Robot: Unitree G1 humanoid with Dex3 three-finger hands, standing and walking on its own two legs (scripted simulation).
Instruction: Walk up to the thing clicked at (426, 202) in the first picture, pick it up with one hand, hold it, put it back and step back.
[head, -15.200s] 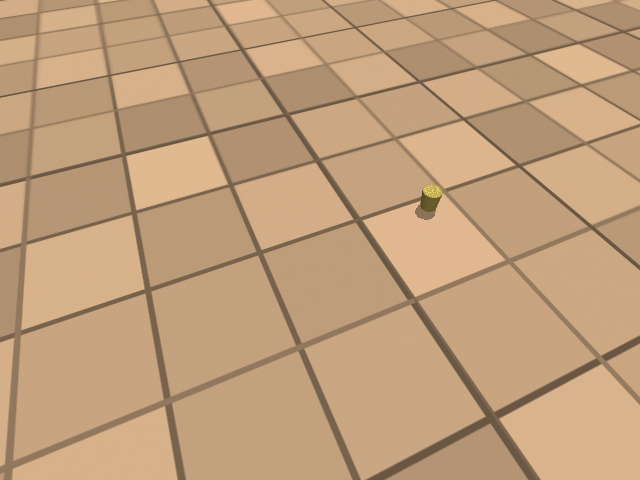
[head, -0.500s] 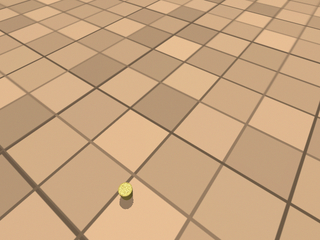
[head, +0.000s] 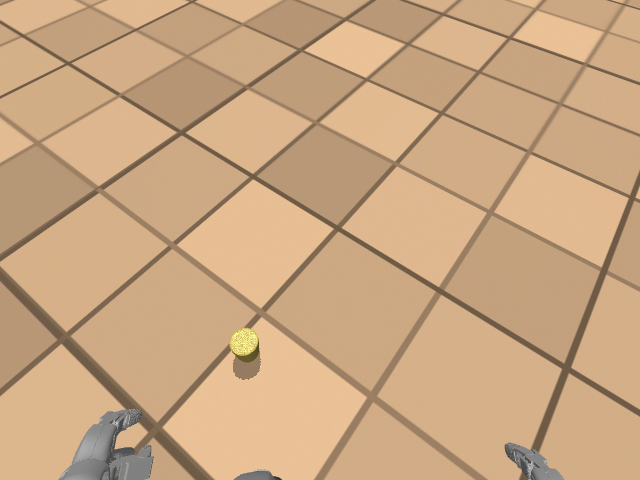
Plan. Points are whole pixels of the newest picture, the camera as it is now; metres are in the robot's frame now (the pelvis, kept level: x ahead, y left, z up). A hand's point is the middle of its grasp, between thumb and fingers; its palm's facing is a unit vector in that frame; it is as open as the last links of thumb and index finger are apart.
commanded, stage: rise first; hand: left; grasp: from above
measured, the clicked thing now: (246, 346) +0.51 +0.23 -0.72
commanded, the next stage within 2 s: none
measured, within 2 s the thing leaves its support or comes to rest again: neither
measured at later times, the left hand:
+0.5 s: hand (146, 471) +0.15 +0.26 -0.19, palm faces -0.10 -0.90 -0.42, open 13.8 cm
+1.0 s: hand (150, 473) +0.15 +0.27 -0.25, palm faces -0.24 -0.82 -0.52, open 14.1 cm
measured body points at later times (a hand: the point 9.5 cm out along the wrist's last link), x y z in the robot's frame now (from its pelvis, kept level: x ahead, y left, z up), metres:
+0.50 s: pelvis +0.01 +0.00 -0.06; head +0.09 +0.00 +0.38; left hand +0.15 +0.31 -0.16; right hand +0.16 -0.27 -0.15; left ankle +0.03 +0.12 -0.73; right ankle -0.01 -0.14 -0.73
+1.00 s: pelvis -0.01 +0.00 -0.11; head +0.11 +0.01 +0.32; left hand +0.16 +0.31 -0.21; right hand +0.17 -0.26 -0.20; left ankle +0.03 +0.12 -0.73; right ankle -0.01 -0.14 -0.73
